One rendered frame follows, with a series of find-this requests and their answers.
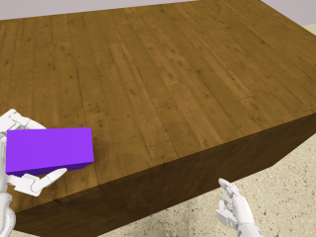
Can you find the left robot forearm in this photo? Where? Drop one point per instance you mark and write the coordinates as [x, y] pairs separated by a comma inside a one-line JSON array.
[[7, 215]]

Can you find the left robot hand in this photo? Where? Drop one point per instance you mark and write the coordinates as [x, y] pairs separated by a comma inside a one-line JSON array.
[[28, 184]]

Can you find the sponge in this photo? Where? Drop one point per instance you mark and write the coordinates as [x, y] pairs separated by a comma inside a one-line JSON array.
[[44, 150]]

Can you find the table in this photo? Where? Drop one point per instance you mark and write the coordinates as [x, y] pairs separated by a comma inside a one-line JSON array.
[[177, 95]]

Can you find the right robot forearm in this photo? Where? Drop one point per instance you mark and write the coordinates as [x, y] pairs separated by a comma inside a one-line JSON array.
[[249, 230]]

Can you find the right robot hand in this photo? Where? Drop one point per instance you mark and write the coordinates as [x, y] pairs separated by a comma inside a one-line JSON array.
[[238, 210]]

